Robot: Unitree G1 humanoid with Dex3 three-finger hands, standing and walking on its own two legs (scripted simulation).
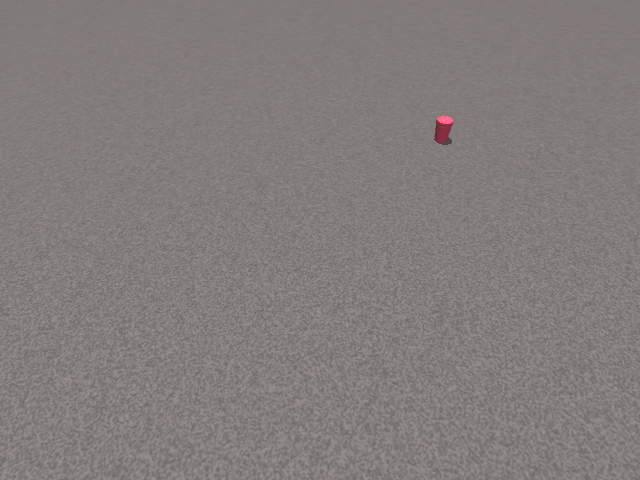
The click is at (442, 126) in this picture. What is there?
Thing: tapered cup
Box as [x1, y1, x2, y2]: [434, 116, 453, 142]
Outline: 448,116 437,117 435,128 436,130 434,135 435,140 437,141 445,141 450,126 453,121 452,118
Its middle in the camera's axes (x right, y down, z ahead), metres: +0.71 -0.61 +2.22
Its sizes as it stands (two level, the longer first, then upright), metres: 0.094 0.094 0.128
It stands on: the floor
